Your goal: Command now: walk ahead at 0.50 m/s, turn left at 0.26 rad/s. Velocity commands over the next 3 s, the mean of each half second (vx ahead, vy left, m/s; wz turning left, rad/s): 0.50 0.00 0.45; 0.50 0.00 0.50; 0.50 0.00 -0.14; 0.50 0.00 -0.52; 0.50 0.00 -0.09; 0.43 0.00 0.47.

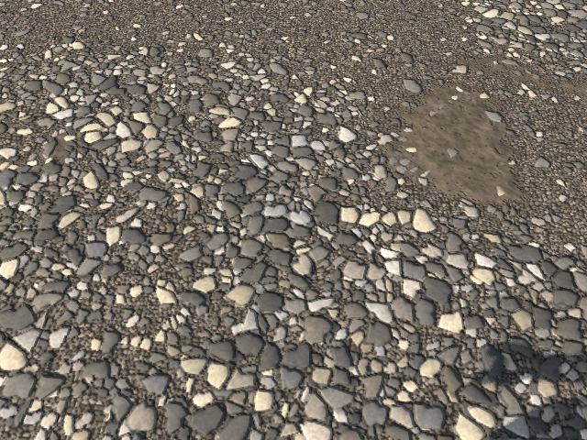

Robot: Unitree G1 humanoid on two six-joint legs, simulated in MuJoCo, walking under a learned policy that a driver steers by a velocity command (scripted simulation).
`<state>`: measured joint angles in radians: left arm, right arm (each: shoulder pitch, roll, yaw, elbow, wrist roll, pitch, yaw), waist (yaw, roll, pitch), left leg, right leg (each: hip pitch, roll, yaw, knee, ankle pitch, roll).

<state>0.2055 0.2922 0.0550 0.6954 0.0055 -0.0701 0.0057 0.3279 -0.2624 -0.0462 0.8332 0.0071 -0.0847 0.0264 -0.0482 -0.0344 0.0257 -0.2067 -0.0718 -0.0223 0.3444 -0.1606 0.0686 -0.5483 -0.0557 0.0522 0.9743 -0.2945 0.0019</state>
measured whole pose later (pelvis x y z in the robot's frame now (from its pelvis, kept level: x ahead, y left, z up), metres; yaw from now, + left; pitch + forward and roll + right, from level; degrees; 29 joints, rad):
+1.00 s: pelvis +0.49 +0.12 +0.00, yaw +32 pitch +1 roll +0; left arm 0.15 0.31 0.05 0.75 0.01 -0.09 0.00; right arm 0.30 -0.27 -0.05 0.71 0.00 -0.05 0.02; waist -0.03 -0.03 0.04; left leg -0.20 -0.10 -0.03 0.35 -0.17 0.10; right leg -0.64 -0.12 0.04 0.98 -0.22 0.04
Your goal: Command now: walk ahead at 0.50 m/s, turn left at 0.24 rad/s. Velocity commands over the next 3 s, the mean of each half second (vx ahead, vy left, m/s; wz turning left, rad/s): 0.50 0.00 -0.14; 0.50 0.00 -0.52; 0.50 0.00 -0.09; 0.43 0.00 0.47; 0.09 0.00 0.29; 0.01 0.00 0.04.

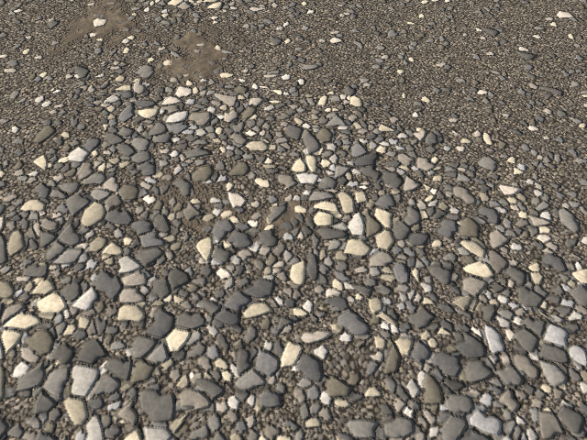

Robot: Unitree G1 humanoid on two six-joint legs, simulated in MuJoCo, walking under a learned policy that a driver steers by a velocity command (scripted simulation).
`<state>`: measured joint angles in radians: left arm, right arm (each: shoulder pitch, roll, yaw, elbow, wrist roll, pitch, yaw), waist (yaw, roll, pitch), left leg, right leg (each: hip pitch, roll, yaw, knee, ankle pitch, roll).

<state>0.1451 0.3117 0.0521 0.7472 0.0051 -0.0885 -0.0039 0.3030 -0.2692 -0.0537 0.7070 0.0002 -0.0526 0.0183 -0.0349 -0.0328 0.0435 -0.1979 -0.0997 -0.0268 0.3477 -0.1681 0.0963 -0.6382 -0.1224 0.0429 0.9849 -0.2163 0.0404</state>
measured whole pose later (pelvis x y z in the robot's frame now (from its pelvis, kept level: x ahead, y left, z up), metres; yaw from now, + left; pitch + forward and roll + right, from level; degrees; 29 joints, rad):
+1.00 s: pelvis +0.57 -0.08 +0.00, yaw -25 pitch +1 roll +2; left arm 0.25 0.33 0.07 0.69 -0.02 -0.01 0.00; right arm 0.27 -0.27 -0.06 0.77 -0.01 -0.10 0.01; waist -0.03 -0.06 0.02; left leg -0.17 -0.03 0.07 0.35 -0.19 0.03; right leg -0.59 -0.06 0.06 1.09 -0.30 0.01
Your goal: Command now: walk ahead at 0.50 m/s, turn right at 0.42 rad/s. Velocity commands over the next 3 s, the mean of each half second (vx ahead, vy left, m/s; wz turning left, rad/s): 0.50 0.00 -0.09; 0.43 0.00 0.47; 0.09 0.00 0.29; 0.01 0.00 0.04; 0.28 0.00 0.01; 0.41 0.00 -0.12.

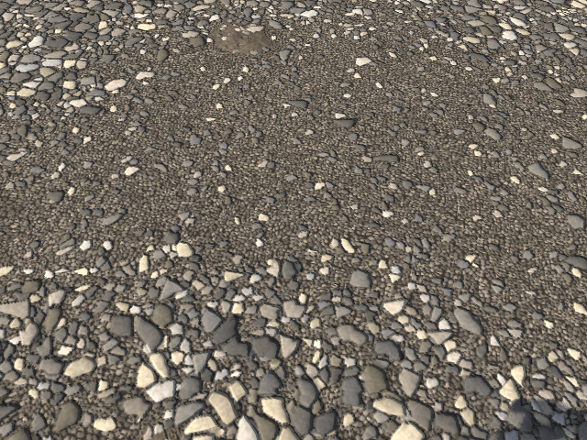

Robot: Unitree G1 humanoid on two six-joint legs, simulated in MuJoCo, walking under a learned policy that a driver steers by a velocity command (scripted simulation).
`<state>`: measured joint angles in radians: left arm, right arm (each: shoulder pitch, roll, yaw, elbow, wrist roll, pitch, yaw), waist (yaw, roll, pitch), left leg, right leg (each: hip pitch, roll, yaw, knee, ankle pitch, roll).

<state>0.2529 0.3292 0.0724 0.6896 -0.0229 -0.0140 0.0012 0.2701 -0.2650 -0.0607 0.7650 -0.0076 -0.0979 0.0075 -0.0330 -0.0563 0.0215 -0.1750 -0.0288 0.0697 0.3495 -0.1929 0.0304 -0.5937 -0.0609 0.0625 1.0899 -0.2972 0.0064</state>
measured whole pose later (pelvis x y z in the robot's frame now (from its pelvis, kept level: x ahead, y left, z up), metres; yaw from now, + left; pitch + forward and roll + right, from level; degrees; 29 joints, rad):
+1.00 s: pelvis +0.53 +0.01 -0.01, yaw +17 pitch +2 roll +0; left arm 0.13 0.31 0.06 0.73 0.01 -0.08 0.02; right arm 0.21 -0.30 -0.07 0.71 0.00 -0.03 0.02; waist -0.02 -0.02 0.09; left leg -0.32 -0.10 -0.03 0.44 -0.14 0.10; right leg -0.55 -0.06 0.06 1.14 -0.40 0.05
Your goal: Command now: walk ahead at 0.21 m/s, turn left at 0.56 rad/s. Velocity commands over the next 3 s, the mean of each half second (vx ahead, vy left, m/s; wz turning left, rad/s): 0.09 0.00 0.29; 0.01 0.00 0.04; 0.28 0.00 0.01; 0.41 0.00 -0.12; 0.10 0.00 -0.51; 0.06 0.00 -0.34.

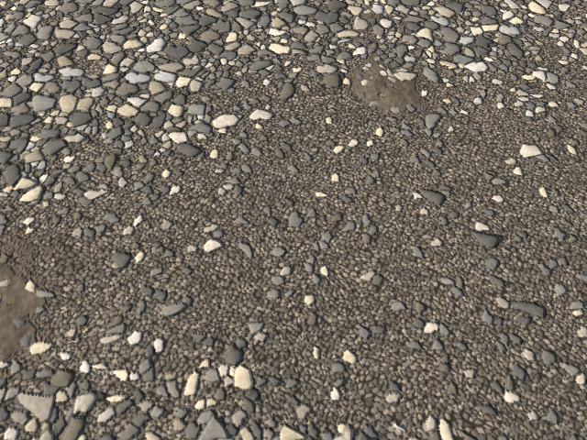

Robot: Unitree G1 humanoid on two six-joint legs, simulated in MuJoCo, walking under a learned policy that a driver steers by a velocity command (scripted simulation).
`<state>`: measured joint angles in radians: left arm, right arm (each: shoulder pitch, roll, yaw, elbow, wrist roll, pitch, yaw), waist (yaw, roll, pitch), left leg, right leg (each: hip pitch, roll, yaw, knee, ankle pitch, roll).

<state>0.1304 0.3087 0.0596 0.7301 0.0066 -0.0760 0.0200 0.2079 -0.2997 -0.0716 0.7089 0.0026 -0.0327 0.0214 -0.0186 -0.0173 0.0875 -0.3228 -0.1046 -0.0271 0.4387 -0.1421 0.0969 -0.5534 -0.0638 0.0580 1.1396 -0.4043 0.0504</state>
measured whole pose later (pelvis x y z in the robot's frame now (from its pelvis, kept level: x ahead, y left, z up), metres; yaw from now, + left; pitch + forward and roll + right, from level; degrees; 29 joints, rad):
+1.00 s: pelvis +0.16 -0.01 +0.00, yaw +8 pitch -2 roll +0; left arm 0.14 0.25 0.04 0.98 0.00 0.01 0.03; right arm 0.24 -0.22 -0.03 0.94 -0.01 -0.01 -0.03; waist 0.01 0.00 0.04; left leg -0.14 -0.01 -0.05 0.51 -0.35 0.00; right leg -0.26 -0.02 0.04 0.51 -0.22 0.04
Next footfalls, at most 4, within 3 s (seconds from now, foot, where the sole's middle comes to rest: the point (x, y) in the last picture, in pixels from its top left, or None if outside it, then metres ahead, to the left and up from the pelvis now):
0.26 right None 0.25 -0.14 -0.78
0.54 left None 0.14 0.11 -0.78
1.74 left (223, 365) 0.58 0.16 -0.78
2.22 right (310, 294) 0.76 -0.04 -0.78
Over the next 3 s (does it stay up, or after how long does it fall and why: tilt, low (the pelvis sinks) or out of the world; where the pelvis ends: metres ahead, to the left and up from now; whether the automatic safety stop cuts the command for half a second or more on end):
stays up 0.72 0.09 0.01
